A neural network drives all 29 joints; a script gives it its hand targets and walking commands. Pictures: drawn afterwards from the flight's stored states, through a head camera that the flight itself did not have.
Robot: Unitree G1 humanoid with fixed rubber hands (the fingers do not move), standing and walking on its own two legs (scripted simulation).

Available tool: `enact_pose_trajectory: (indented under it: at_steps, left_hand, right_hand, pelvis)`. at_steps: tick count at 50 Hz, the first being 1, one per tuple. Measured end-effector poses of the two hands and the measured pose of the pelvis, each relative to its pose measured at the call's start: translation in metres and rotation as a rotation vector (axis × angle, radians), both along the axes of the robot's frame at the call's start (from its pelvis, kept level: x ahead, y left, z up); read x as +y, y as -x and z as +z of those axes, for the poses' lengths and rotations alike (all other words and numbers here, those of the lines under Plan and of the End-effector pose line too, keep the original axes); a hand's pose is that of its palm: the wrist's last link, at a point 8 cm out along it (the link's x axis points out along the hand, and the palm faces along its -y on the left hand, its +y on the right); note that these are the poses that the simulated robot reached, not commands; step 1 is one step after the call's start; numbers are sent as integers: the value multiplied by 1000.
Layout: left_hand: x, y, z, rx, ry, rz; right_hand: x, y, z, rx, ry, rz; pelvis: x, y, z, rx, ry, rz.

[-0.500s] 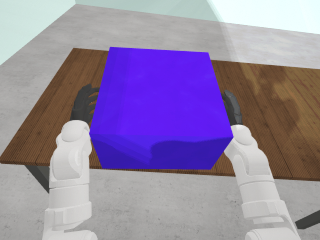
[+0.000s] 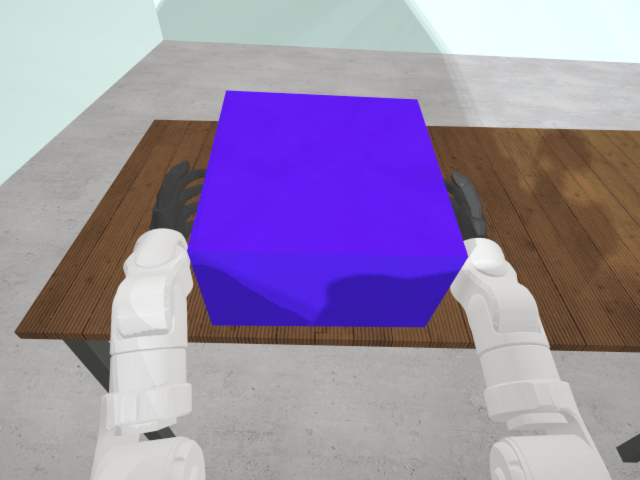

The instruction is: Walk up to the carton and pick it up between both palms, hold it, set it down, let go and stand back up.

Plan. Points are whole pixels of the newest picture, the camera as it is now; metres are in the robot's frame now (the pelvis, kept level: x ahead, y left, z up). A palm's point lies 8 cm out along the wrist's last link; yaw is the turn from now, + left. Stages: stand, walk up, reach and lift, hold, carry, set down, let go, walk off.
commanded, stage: hold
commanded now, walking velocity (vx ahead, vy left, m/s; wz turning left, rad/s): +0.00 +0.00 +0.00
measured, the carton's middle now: (321, 204) +0.41 +0.00 +0.15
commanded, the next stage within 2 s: none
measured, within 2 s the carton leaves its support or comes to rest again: neither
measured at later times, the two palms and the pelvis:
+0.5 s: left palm (156, 229) +0.35 +0.19 +0.17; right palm (452, 231) +0.36 -0.16 +0.15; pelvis +0.02 +0.01 +0.00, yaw +3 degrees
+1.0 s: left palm (152, 235) +0.35 +0.20 +0.16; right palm (447, 214) +0.37 -0.15 +0.17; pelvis +0.00 +0.00 +0.00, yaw +2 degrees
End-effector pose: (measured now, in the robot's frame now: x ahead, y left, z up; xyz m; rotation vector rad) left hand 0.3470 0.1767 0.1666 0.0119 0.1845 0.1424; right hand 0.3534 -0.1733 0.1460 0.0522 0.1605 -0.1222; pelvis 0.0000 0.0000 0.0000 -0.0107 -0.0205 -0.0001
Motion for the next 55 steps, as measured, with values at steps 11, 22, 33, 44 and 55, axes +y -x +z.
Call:
enact_pose_trajectory:
  at_steps: [11,22,33,44,55]
  left_hand:
    - [24,-5,1,32,33,33]
    - [26,0,-5,-20,8,20]
    - [1,-5,-2,54,-43,-47]
    - [15,0,13,2,8,23]
    - [24,5,-18,50,65,32]
  right_hand:
    - [24,-21,24,29,75,43]
    - [26,-13,10,-18,23,23]
    - [2,9,-13,55,7,-35]
    - [15,-11,24,3,39,24]
    - [24,-12,17,50,74,36]
  pelvis:
    - [-12,-5,0,-53,-7,48]
    - [0,-21,-1,-24,12,54]
    - [18,-14,-1,-71,5,6]
    - [9,-2,0,-39,-1,-5]
    - [-7,-4,0,-26,4,52]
